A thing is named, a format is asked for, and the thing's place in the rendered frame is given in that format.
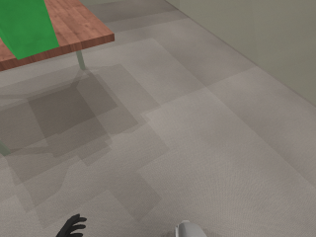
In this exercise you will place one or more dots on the left robot hand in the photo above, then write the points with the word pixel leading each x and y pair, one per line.
pixel 69 227

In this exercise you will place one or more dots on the robot right thigh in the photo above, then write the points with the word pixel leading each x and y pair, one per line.
pixel 188 229

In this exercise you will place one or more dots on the carton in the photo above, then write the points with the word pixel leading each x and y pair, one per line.
pixel 26 28

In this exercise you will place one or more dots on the table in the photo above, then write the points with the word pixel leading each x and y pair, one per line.
pixel 75 28

